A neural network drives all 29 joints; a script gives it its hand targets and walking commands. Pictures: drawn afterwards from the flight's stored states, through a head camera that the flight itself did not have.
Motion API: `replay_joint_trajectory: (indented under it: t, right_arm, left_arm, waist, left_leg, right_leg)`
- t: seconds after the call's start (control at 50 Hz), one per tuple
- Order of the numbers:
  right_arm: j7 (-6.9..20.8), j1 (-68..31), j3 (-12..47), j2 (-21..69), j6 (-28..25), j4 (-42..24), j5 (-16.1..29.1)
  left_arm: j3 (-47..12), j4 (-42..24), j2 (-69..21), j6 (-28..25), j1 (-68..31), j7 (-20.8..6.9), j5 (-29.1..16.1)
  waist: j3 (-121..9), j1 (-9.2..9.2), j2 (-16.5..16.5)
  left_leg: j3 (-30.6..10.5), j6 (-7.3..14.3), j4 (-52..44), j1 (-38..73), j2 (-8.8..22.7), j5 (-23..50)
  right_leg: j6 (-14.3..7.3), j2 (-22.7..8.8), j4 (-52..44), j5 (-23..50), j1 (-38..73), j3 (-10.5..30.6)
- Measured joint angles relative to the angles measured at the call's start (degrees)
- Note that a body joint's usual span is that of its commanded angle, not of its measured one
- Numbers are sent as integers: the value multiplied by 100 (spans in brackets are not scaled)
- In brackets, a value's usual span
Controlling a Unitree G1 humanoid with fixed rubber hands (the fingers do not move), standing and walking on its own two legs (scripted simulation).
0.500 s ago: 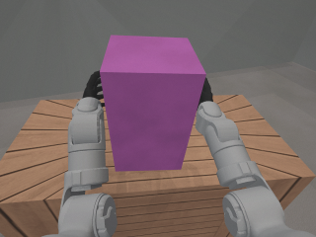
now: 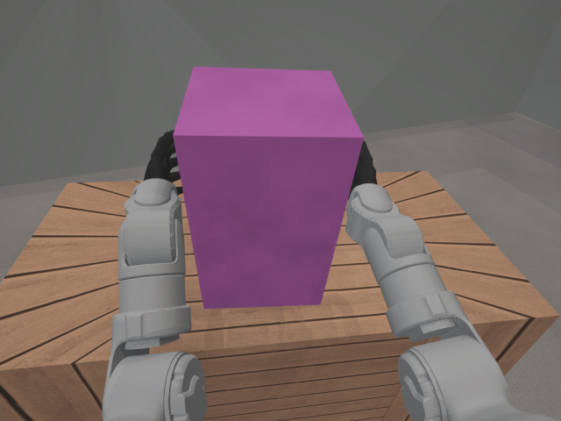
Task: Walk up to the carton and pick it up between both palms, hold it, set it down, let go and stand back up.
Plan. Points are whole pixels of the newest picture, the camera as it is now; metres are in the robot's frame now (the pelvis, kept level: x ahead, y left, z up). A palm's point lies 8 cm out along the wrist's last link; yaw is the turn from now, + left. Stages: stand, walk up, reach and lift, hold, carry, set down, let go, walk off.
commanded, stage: hold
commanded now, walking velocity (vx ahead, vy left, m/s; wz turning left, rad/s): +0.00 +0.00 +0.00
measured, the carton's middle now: (263, 197) +0.37 +0.01 +0.20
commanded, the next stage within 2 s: none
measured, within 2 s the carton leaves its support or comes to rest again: neither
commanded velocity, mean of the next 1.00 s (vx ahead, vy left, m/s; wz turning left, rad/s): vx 0.00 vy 0.00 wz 0.00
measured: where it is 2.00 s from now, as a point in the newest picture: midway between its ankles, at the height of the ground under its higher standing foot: outside the picture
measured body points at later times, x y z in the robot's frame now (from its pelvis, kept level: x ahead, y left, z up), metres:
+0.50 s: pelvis +0.00 +0.00 +0.00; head -0.06 +0.02 +0.45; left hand +0.37 +0.15 +0.23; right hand +0.37 -0.13 +0.21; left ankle +0.05 +0.12 -0.75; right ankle -0.01 -0.11 -0.75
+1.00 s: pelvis +0.00 +0.00 +0.00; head -0.07 +0.02 +0.44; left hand +0.37 +0.15 +0.23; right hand +0.37 -0.12 +0.21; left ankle +0.05 +0.12 -0.75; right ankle -0.01 -0.11 -0.75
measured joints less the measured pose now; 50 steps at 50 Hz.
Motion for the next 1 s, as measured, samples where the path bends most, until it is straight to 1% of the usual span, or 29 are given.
replay_joint_trajectory:
  t: [0.3, 0.66, 1.0]
  right_arm:
    - [-9, 92, -23, 31, 19, -144, -40]
    - [31, 81, -93, 80, -95, -24, -150]
    - [40, 128, -114, 113, -165, -31, -189]
  left_arm:
    - [-27, -97, -14, 24, 22, -47, 49]
    - [14, 21, -18, -49, -64, -72, 108]
    - [2, 4, -19, -94, -42, -93, 129]
  waist:
    - [93, -10, 30]
    - [101, 0, -6]
    - [130, -8, -10]
  left_leg:
    - [-1, 8, -12, 0, -9, 22]
    - [-13, -6, -47, 23, 5, 56]
    - [-20, 2, -37, 29, -4, 58]
  right_leg:
    - [7, -9, -3, 17, -4, -2]
    - [-15, 7, 8, 23, 1, -13]
    - [-8, -1, 12, 26, 12, -22]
